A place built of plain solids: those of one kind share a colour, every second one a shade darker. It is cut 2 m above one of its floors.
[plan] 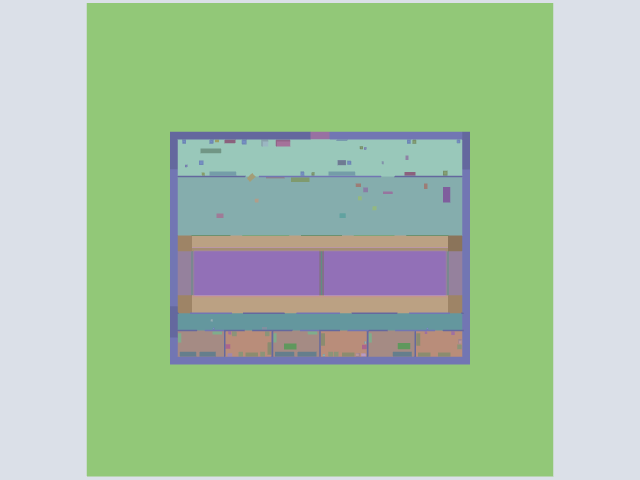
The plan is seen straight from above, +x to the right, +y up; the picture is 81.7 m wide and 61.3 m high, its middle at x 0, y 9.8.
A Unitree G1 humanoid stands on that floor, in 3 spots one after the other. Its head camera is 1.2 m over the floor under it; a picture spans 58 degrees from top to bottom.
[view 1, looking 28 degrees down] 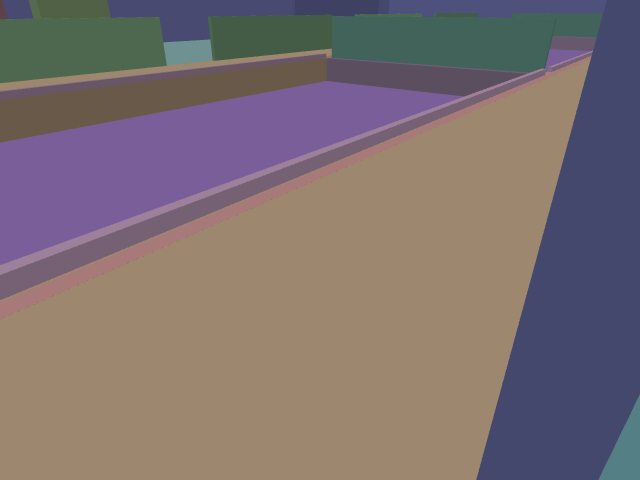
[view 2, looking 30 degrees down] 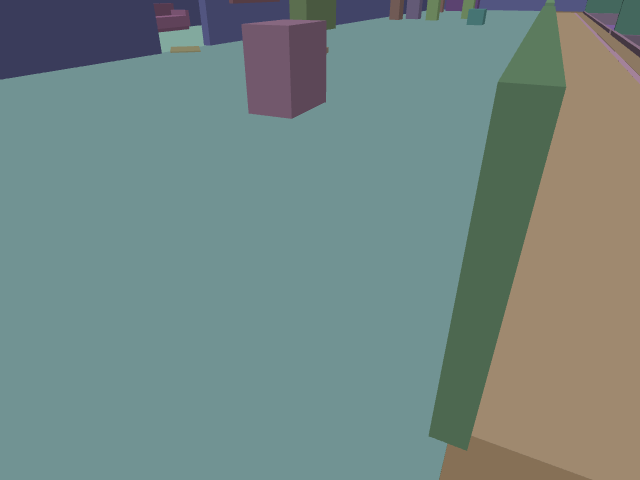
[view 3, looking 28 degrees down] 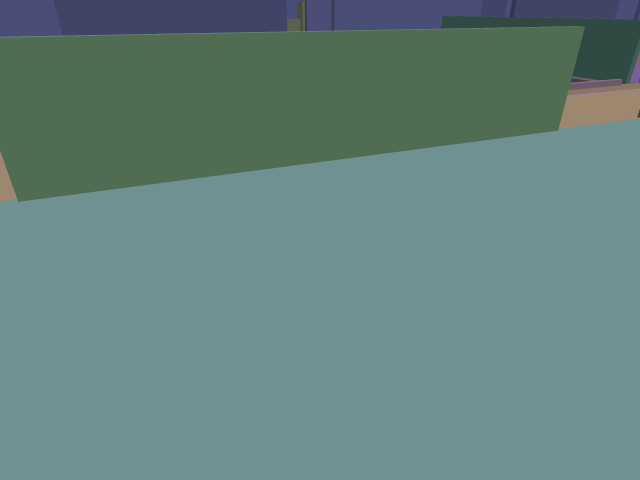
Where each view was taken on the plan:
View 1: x -10.53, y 0.45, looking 38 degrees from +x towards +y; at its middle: floor_walkway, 2.56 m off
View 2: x -17.33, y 10.37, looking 25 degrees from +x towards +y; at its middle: floor_yard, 2.40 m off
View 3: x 8.67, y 13.87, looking -113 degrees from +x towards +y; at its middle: floor_yard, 2.56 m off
